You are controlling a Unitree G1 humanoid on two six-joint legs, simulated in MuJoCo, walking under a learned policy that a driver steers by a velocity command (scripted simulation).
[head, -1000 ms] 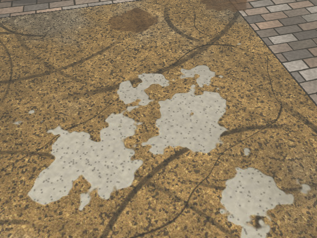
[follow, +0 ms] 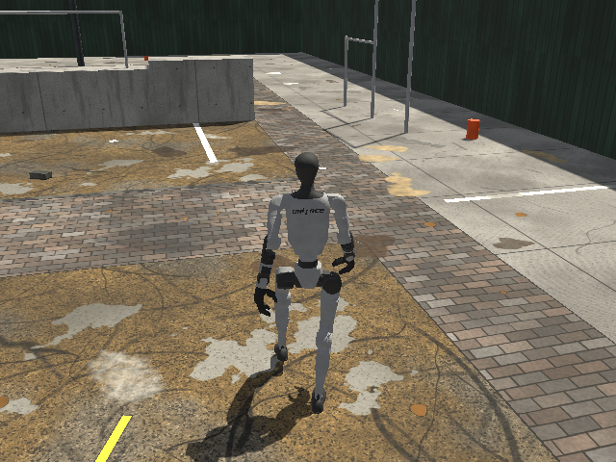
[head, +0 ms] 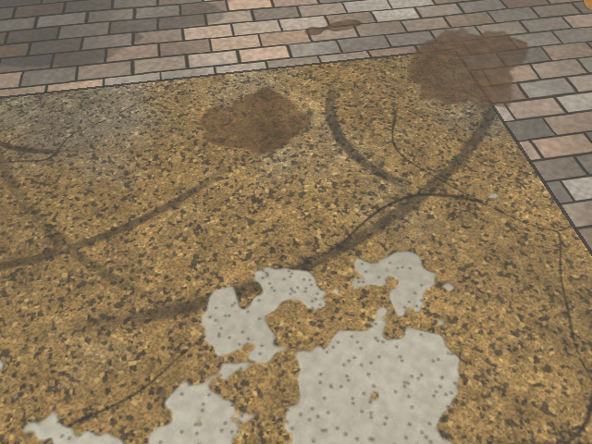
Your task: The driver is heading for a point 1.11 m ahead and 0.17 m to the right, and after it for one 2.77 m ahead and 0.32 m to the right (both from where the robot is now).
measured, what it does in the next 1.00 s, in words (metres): walks ahead: left foot, then right foot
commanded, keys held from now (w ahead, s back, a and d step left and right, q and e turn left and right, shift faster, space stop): w+shift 0.62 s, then w+e+shift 0.38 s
